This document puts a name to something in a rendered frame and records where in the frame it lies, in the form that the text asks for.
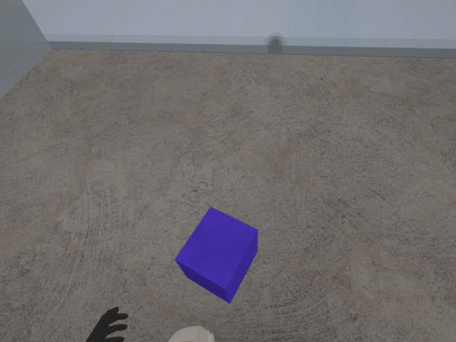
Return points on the carton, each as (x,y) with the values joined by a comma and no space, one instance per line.
(218,253)

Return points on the robot left hand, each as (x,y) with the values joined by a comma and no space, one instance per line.
(102,329)

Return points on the robot left thigh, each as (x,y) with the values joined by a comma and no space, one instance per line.
(192,334)

